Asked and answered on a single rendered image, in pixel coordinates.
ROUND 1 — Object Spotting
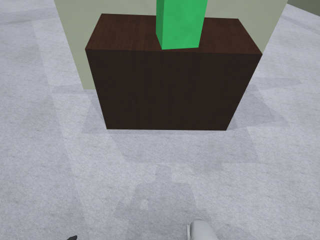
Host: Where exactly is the right robot thigh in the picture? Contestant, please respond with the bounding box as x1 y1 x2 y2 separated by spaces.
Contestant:
186 220 219 240

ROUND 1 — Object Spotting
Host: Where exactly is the pedestal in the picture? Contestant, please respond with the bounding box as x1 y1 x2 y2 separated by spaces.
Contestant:
85 13 263 131

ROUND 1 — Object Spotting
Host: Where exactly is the carton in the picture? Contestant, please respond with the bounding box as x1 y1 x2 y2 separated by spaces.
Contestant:
156 0 208 50

